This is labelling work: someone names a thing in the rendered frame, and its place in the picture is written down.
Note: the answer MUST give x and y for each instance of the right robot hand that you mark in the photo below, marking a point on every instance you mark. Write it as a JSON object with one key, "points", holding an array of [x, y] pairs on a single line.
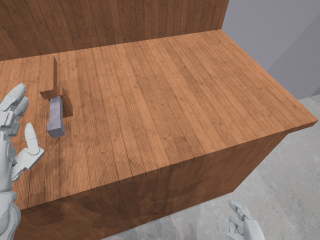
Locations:
{"points": [[248, 230]]}

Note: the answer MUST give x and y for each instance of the left robot hand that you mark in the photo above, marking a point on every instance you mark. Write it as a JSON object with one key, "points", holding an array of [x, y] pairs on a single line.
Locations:
{"points": [[12, 109]]}

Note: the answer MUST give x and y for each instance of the counter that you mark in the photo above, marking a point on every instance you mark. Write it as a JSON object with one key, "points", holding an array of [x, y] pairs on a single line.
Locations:
{"points": [[162, 111]]}

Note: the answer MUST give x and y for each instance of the tap lever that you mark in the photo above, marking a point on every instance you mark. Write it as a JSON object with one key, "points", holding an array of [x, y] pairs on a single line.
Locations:
{"points": [[55, 126]]}

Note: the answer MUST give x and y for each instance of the robot left forearm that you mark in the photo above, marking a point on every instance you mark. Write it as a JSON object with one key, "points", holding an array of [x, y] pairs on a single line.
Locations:
{"points": [[10, 215]]}

